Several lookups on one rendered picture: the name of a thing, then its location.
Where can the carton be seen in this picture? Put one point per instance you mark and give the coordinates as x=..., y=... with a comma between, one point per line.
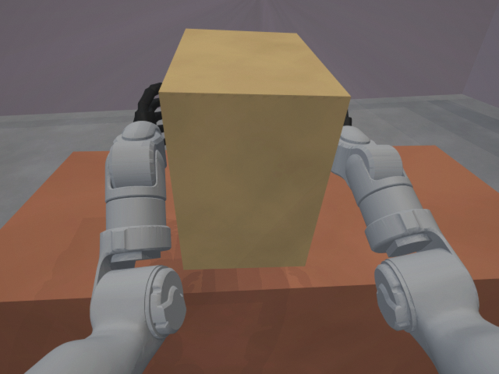
x=252, y=122

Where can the pedestal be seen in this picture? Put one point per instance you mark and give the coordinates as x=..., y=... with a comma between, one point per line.
x=321, y=318

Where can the robot right hand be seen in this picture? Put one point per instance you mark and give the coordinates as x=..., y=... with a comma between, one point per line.
x=348, y=120

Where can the robot left hand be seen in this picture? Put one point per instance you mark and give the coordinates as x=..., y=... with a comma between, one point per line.
x=147, y=105

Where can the robot left upper arm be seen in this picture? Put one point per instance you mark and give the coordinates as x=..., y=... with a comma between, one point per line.
x=132, y=312

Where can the right robot forearm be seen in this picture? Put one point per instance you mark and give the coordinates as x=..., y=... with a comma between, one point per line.
x=396, y=222

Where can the robot right upper arm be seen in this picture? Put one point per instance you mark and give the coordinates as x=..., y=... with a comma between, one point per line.
x=429, y=295

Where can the left robot forearm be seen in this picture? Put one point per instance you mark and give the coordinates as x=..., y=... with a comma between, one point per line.
x=135, y=194

